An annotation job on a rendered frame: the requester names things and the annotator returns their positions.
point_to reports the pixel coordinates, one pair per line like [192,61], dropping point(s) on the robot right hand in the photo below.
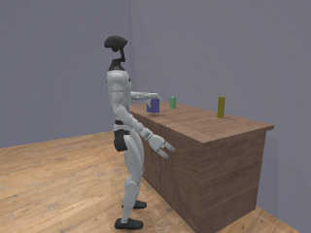
[156,142]

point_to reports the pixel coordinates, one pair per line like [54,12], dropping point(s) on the robot left hand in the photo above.
[155,96]

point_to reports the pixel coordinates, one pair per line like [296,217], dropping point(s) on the robot right forearm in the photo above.
[128,119]

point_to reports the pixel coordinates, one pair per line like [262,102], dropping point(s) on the robot torso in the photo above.
[126,102]

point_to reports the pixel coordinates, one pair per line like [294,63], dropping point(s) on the sponge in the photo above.
[154,106]

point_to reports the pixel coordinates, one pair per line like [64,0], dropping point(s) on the humanoid robot head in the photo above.
[116,43]

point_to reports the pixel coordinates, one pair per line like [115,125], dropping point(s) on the right robot upper arm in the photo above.
[117,83]

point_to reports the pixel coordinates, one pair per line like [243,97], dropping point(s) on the robot left forearm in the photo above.
[138,95]

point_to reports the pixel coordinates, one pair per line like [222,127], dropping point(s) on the table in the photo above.
[211,179]

